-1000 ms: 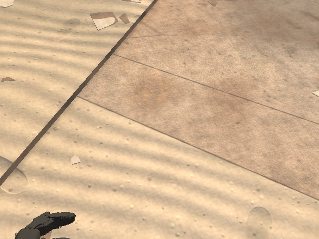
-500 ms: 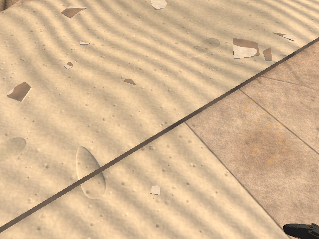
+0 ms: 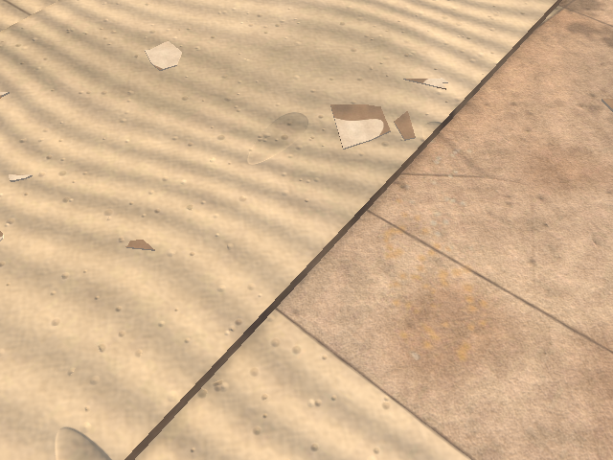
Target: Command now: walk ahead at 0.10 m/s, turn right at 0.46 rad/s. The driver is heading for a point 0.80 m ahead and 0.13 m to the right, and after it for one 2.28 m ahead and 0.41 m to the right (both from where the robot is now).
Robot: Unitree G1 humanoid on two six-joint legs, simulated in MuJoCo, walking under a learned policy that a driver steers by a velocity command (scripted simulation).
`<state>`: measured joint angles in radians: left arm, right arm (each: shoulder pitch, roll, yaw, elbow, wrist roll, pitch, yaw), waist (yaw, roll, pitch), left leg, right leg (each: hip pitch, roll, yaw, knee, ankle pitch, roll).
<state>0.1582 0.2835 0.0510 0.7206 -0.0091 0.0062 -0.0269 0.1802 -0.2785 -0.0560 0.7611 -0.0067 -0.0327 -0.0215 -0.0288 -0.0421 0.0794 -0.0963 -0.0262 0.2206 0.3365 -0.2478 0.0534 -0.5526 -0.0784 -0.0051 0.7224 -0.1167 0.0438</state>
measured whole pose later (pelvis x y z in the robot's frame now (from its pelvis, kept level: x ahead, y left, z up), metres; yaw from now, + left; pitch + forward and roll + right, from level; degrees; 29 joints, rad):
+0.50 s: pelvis +0.07 +0.01 -0.01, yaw -18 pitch +2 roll +0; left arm 0.15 0.32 0.08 0.61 -0.01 0.05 0.03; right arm 0.13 -0.29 -0.06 0.74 0.00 0.00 -0.01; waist 0.02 -0.01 0.04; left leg -0.33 -0.03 -0.08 0.56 -0.29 -0.05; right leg -0.40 0.10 0.19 0.53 -0.16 -0.01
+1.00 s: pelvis +0.07 +0.02 -0.01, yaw -17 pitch +1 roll -1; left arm 0.17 0.26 0.06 0.68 0.01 0.03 0.04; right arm 0.21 -0.30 -0.06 0.76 0.02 0.01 0.00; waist -0.03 0.02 0.04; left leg -0.37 0.00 -0.01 0.78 -0.46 -0.02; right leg -0.21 -0.01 0.00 0.50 -0.31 0.02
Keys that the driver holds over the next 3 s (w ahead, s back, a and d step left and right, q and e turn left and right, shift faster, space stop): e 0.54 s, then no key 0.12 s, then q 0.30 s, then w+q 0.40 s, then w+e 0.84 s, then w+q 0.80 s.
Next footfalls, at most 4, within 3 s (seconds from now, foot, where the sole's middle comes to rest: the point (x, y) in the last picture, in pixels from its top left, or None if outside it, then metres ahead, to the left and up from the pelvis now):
0.10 right None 0.14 -0.12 -0.78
0.50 left None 0.17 0.11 -0.78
0.84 right None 0.04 -0.12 -0.78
1.18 left None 0.14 0.13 -0.78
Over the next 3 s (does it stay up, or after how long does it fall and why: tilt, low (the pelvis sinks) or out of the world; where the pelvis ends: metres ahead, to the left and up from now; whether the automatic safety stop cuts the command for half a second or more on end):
stays up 0.99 -0.11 0.03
